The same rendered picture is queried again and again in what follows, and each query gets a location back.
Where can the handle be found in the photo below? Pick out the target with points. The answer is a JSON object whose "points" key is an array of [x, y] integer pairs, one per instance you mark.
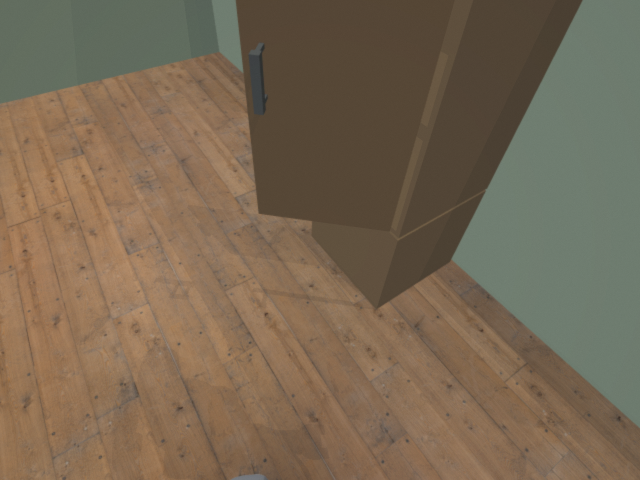
{"points": [[257, 79]]}

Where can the cupboard door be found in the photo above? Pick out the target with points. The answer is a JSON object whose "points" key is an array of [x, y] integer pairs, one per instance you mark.
{"points": [[347, 83]]}

